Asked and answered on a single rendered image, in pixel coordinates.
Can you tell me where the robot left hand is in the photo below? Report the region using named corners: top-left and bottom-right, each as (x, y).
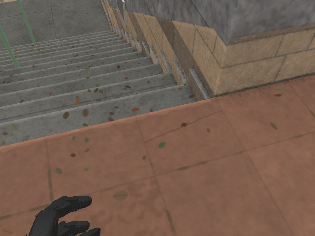
top-left (26, 196), bottom-right (101, 236)

